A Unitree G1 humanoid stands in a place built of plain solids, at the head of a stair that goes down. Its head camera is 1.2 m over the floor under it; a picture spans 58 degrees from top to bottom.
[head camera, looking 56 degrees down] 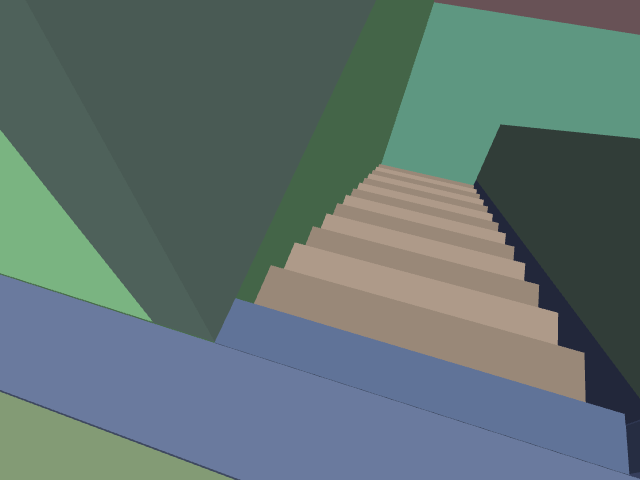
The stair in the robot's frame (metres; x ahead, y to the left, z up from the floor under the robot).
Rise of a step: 0.20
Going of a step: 0.25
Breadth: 1.12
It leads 18 degrees to the right of straight ahead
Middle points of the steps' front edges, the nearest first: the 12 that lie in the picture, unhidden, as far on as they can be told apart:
0.43 -0.27 0.00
0.66 -0.35 -0.19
0.89 -0.42 -0.39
1.13 -0.49 -0.59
1.36 -0.57 -0.79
1.59 -0.64 -0.98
1.83 -0.72 -1.18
2.06 -0.79 -1.38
2.30 -0.87 -1.57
2.53 -0.94 -1.77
2.76 -1.01 -1.97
3.00 -1.09 -2.17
